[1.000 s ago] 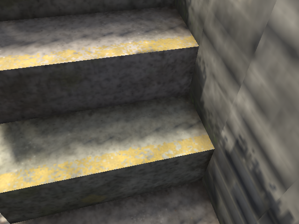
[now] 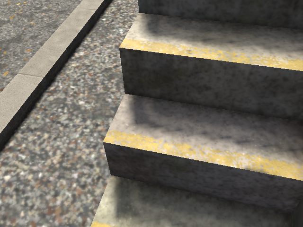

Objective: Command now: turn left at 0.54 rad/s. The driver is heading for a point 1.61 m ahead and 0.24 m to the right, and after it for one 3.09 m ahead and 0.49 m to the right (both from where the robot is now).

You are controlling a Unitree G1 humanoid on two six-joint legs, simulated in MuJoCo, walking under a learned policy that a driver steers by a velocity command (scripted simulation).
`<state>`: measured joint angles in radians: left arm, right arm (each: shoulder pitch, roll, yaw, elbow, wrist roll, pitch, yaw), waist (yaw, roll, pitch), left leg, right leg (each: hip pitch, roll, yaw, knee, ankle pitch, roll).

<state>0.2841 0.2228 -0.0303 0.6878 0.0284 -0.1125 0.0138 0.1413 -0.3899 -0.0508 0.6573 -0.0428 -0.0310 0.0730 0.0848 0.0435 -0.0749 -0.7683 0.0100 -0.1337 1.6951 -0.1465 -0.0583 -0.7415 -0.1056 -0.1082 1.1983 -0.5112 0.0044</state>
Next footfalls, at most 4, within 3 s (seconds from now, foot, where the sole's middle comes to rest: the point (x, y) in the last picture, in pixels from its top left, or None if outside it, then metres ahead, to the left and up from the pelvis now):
0.14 left None -0.03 0.15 -0.88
0.52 right None -0.06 -0.11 -0.88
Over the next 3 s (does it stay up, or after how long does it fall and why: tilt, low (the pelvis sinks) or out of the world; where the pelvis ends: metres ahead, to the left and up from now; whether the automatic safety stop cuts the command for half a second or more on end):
stays up -0.02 0.01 -0.10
